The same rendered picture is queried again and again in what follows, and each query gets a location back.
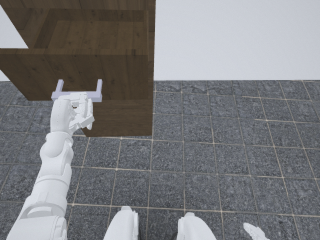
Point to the left robot hand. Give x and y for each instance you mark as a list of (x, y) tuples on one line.
[(63, 113)]

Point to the right robot hand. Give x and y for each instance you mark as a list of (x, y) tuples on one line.
[(255, 232)]

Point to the robot left forearm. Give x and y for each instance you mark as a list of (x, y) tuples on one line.
[(48, 197)]

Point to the robot left upper arm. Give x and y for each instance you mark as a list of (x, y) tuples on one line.
[(40, 228)]

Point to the robot right thigh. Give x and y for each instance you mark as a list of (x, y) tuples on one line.
[(194, 228)]

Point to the cabinet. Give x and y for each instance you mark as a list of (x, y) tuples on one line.
[(112, 118)]

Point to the handle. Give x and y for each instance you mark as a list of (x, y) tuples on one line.
[(95, 96)]

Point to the left robot shin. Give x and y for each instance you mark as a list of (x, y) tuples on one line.
[(128, 208)]

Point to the drawer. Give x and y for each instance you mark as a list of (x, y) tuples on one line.
[(80, 47)]

